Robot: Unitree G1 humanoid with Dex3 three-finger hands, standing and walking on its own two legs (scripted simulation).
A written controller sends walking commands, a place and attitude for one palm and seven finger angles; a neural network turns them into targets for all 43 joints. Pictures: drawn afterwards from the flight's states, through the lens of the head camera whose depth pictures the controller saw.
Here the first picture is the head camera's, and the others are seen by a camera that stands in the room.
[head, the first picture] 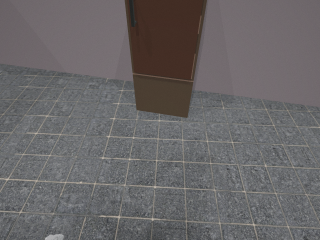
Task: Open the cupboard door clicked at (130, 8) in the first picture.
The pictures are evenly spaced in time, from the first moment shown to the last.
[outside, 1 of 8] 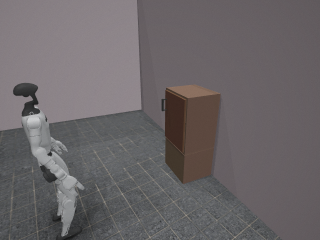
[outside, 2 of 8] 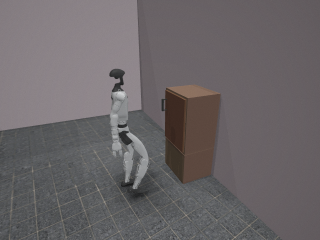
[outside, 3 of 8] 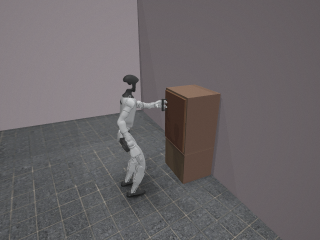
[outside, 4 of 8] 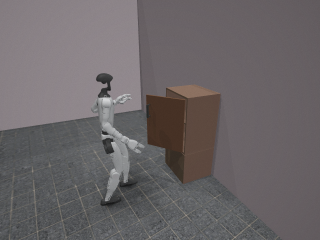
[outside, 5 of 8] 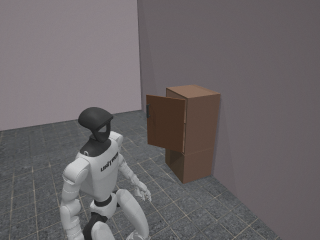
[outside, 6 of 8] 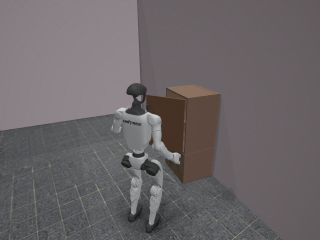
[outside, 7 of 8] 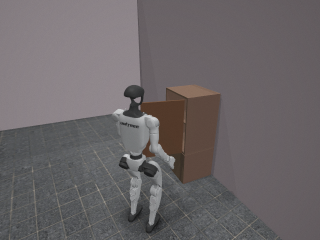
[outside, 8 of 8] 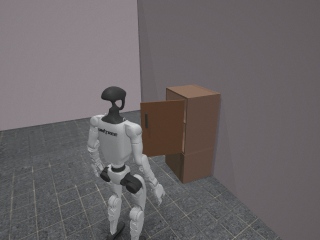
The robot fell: no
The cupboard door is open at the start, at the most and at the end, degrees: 0 79 78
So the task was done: yes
